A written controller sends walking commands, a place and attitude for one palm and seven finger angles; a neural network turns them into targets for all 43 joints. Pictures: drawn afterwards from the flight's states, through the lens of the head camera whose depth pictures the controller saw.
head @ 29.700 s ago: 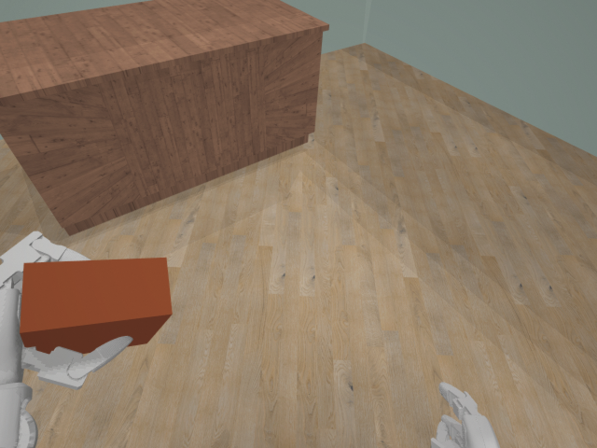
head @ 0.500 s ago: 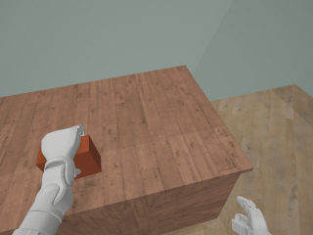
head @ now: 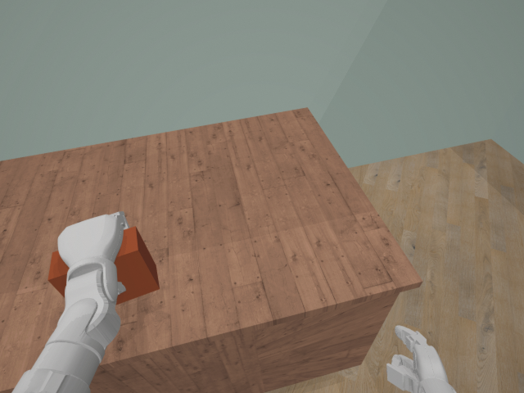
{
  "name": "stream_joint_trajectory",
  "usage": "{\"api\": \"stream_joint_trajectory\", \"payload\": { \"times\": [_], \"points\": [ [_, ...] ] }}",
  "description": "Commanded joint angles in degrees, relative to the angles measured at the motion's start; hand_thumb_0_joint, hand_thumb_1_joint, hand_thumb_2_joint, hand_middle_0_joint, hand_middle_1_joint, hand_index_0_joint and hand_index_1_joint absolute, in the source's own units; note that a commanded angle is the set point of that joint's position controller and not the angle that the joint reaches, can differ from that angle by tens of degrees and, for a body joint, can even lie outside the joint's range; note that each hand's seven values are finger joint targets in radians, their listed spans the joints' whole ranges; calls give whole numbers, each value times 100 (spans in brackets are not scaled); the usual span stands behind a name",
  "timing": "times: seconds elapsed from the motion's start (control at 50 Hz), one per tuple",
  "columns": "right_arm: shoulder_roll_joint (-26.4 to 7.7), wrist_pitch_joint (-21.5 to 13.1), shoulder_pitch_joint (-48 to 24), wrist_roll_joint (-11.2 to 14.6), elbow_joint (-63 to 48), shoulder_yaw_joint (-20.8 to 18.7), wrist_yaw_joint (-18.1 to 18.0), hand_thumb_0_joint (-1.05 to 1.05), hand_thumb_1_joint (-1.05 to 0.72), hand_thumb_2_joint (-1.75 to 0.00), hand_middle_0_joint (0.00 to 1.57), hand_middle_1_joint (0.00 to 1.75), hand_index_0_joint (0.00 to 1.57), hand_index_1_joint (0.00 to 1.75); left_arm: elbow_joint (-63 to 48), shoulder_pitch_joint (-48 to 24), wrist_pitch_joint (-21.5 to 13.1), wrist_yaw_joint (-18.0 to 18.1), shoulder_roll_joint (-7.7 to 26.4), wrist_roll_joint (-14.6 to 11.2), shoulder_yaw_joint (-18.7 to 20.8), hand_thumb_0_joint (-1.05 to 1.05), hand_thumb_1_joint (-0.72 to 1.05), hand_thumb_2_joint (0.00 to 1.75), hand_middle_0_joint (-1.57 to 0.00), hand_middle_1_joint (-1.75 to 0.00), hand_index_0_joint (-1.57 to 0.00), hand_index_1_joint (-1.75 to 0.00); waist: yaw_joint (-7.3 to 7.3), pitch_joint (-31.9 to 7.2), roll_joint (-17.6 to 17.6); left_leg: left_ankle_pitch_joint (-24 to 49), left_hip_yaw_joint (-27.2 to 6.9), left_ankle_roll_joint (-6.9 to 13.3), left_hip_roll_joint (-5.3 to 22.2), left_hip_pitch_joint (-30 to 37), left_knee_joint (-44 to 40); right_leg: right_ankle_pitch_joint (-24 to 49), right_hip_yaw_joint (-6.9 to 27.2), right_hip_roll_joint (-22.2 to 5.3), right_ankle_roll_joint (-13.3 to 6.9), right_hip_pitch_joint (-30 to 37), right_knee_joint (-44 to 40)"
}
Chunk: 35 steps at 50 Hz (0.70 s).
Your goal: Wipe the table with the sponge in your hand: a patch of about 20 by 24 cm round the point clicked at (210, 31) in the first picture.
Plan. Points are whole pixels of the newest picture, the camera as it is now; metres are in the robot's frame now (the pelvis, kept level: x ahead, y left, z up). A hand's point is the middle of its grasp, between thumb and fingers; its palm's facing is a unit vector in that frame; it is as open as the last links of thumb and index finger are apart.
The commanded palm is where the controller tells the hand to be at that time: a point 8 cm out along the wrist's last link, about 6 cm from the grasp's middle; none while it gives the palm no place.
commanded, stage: move the sponge above the wiping area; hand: left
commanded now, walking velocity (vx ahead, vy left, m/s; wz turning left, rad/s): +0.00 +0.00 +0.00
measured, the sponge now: (113, 277) +0.28 +0.31 +0.00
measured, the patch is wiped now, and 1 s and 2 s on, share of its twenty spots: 0.00 0.00 0.10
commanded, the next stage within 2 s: lower the sponge onto the table in 0.12 s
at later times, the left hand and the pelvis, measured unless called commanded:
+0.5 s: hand (109, 273) +0.27 +0.30 +0.03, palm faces -0.09 -0.10 -0.99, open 10.1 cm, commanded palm +0.25 +0.28 +0.09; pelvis +0.01 +0.01 +0.00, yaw +0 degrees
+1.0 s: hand (121, 289) +0.26 +0.29 -0.01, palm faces -0.18 -0.10 -0.98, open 10.1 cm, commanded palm +0.26 +0.28 +0.07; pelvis -0.01 +0.00 +0.00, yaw +1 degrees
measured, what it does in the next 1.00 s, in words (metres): stands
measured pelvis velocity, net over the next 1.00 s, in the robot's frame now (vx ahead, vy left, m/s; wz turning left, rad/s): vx -0.01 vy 0.00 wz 0.01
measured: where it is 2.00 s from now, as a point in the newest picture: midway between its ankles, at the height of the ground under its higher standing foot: outside the picture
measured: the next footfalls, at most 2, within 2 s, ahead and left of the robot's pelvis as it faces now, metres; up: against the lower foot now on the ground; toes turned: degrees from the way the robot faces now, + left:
none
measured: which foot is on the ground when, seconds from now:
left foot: down 0.00-1.00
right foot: down 0.00-1.00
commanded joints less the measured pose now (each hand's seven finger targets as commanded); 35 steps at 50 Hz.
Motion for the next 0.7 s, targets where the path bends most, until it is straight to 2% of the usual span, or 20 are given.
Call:
{"api": "stream_joint_trajectory", "payload": {
  "times": [0.0, 0.04, 0.08, 0.1, 0.16, 0.18, 0.2, 0.28, 0.3, 0.36, 0.38, 0.4, 0.42, 0.46, 0.48, 0.5, 0.54, 0.58, 0.66, 0.68],
  "points": [
    [-774, -221, -968, -23, -1119, -193, -25, 0, -90, -90, 20, 30, 20, 30, -1015, -1035, -47, -445, 812, 43, 43, 0, 10, 130, -120, -160, -120, -160, -70, -1143, -468, 773, -218, 242, -198, 521, -100, 1096, 199, 28, -280, 234, -413],
    [-728, -285, -872, -88, -1150, -207, -11, 0, -90, -90, 20, 30, 20, 30, -1377, -1168, -489, -563, 884, 116, 93, 0, 10, 130, -120, -160, -120, -160, -92, -1305, -395, 956, -242, 281, -210, 630, 11, 1364, 249, 29, -293, 200, -342],
    [-728, -356, -749, -195, -1130, -265, -35, 0, -90, -90, 20, 30, 20, 30, -1910, -1421, -982, -453, 1359, 241, 569, 0, 10, 130, -120, -160, -120, -160, -30, -1547, -213, 1135, -280, 285, -189, 772, 72, 1528, 368, 73, -332, 245, -270],
    [-669, -389, -684, -224, -1129, -284, -50, 0, -90, -90, 20, 30, 20, 30, -2084, -1504, -1205, -336, 1345, 303, 600, 0, 10, 130, -120, -160, -120, -160, -58, -1586, -39, 1215, -266, 286, -163, 825, 99, 1536, 291, 66, -338, 202, -222],
    [-658, -450, -647, -318, -1053, -381, -69, 0, -90, -90, 20, 30, 20, 30, -2386, -1446, -1574, 222, 1765, 584, 1194, 0, 10, 130, -120, -160, -120, -160, 79, -1718, 250, 1691, -301, 189, -123, 986, 183, 1821, 401, 79, -409, 116, -130],
    [-697, -451, -648, -331, -1013, -393, -75, 0, -90, -90, 20, 30, 20, 30, -2575, -1590, -1558, 412, 1973, 643, 1438, 0, 10, 130, -120, -160, -120, -160, 134, -1791, 396, 1796, -356, 125, -102, 1010, 165, 1796, 482, 124, -458, 119, -106],
    [-641, -465, -671, -322, -1042, -408, -61, 0, -90, -90, 20, 30, 20, 30, -2586, -1454, -1503, 578, 1608, 646, 1200, 0, 10, 130, -120, -160, -120, -160, 106, -1801, 487, 1865, -322, 109, -66, 1017, 173, 1734, 370, 103, -441, 54, -59],
    [-751, -410, -867, -173, -922, -418, 46, 0, -90, -90, 20, 30, 20, 30, -1872, -734, -727, 833, 1421, 308, 1290, 0, 10, 130, -120, -160, -120, -160, 203, -1603, 38, 1690, -274, 28, -55, 792, 43, 1738, 396, 104, -410, 224, -146],
    [-706, -379, -871, -112, -965, -398, 69, 0, -90, -90, 20, 30, 20, 30, -1677, -509, -484, 750, 1045, 152, 936, 0, 10, 130, -120, -160, -120, -160, 170, -1487, -207, 1484, -199, 52, -40, 643, -24, 1572, 220, 84, -335, 283, -169],
    [-746, -275, -1173, 20, -1029, -267, 57, 0, -90, -90, 20, 30, 20, 30, -1254, -498, 143, 282, 622, -33, 210, 0, 10, 130, -120, -160, -120, -160, 32, -919, -681, 957, -226, 110, -76, 483, -193, 1111, 221, 26, -249, 103, -389],
    [-780, -241, -1226, 43, -1025, -246, 43, 0, -90, -90, 20, 30, 20, 30, -1251, -627, 240, 121, 721, -55, 235, 0, 10, 130, -120, -160, -120, -160, -8, -807, -592, 833, -264, 109, -96, 489, -250, 913, 263, 44, -278, 72, -445],
    [-765, -225, -1146, 45, -1135, -215, 25, 0, -90, -90, 20, 30, 20, 30, -1340, -732, 277, -74, 456, -94, -152, 0, 10, 130, -120, -160, -120, -160, -82, -857, -603, 739, -238, 178, -103, 485, -212, 856, 136, 31, -256, 93, -445],
    [-769, -223, -1150, 28, -1140, -191, 17, 0, -90, -90, 20, 30, 20, 30, -1402, -859, 243, -218, 758, -20, 10, 0, 10, 130, -120, -160, -120, -160, -63, -950, -606, 741, -294, 203, -142, 522, -183, 874, 183, 22, -265, 108, -431],
    [-743, -247, -1084, -44, -1174, -196, -6, 0, -90, -90, 20, 30, 20, 30, -1737, -1121, -32, -437, 838, 81, -19, 0, 10, 130, -120, -160, -120, -160, -99, -1186, -472, 867, -279, 266, -176, 680, -65, 1097, 196, 17, -266, 152, -389],
    [-748, -283, -1029, -105, -1155, -211, -32, 0, -90, -90, 20, 30, 20, 30, -2004, -1247, -275, -453, 1187, 152, 298, 0, 10, 130, -120, -160, -120, -160, -69, -1327, -255, 915, -304, 274, -168, 785, -50, 1083, 271, 53, -302, 211, -372],
    [-683, -318, -930, -149, -1167, -217, -47, 0, -90, -90, 20, 30, 20, 30, -2155, -1341, -536, -447, 1103, 221, 241, 0, 10, 130, -120, -160, -120, -160, -72, -1459, -89, 1020, -283, 292, -166, 863, 12, 1153, 178, 53, -314, 218, -309],
    [-632, -398, -809, -238, -1113, -252, -52, 0, -90, -90, 20, 30, 20, 30, -2272, -1395, -1014, -293, 1187, 400, 417, 0, 10, 130, -120, -160, -120, -160, -41, -1483, 31, 1307, -311, 259, -126, 966, 80, 1427, 249, 75, -355, 86, -231],
    [-663, -405, -730, -314, -1026, -310, -58, 0, -90, -90, 20, 30, 20, 30, -2368, -1398, -1284, 2, 1588, 586, 921, 0, 10, 130, -120, -160, -120, -160, 70, -1515, 235, 1434, -378, 176, -99, 987, 72, 1431, 387, 137, -424, 50, -235],
    [-633, -390, -796, -268, -971, -378, -9, 0, -90, -90, 20, 30, 20, 30, -1972, -1106, -1180, 546, 1264, 645, 943, 0, 10, 130, -120, -160, -120, -160, 117, -1414, 146, 1444, -310, 62, -44, 857, 57, 1338, 324, 124, -427, -127, -193],
    [-684, -366, -814, -230, -940, -384, 5, 0, -90, -90, 20, 30, 20, 30, -1900, -1038, -1044, 632, 1439, 565, 1174, 0, 10, 130, -120, -160, -120, -160, 181, -1413, 230, 1371, -350, 27, -51, 813, -8, 1226, 403, 162, -456, -70, -220]
  ]
}}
